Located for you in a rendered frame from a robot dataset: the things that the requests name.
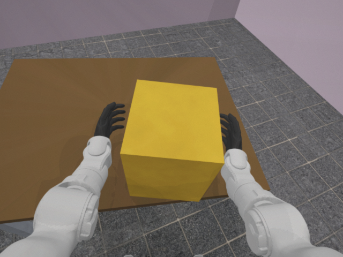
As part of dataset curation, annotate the robot right forearm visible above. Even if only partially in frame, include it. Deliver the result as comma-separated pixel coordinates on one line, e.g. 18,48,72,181
221,149,310,240

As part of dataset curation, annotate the right robot hand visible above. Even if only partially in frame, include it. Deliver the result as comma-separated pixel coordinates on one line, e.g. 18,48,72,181
219,114,242,151

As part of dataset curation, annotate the left robot upper arm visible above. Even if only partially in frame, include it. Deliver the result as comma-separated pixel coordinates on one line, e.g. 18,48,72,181
0,186,99,257

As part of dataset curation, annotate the right robot upper arm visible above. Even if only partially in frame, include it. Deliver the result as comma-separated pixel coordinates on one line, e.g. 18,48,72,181
244,203,343,257

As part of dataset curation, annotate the table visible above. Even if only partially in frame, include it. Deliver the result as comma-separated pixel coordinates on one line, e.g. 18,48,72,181
0,57,271,237

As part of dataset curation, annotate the robot left forearm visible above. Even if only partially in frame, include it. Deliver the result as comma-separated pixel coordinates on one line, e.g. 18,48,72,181
33,136,112,230

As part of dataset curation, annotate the left robot hand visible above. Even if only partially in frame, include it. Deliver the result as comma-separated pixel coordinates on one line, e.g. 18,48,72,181
94,102,125,138

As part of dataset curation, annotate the carton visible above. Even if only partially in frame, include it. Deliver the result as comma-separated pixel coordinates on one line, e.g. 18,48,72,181
120,80,225,202

